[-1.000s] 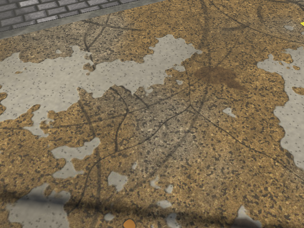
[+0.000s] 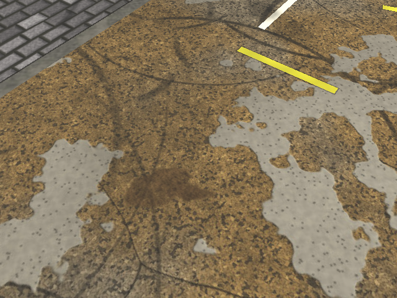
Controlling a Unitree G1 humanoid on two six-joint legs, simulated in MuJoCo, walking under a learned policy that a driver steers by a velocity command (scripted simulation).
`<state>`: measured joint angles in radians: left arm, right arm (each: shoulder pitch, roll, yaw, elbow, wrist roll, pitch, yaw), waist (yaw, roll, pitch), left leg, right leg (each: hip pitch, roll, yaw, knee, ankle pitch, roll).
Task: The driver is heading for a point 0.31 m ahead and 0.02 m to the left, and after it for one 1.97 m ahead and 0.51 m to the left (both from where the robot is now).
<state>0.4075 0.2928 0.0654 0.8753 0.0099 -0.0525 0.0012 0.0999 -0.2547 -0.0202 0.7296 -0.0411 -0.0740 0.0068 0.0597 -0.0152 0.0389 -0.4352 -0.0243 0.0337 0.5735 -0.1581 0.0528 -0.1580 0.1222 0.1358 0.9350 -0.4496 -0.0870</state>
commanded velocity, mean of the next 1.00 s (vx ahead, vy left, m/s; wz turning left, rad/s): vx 0.50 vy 0.00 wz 0.33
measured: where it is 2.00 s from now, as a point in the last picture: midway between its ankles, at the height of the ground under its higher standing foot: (141, 159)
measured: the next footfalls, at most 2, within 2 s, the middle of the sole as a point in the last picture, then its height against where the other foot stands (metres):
right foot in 0.44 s outside the picture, level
left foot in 0.96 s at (163, 261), level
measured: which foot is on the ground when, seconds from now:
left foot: down 0.00-0.44, up 0.46-0.94, down 0.96-1.00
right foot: up 0.00-0.42, down 0.44-0.98, up 1.00-1.00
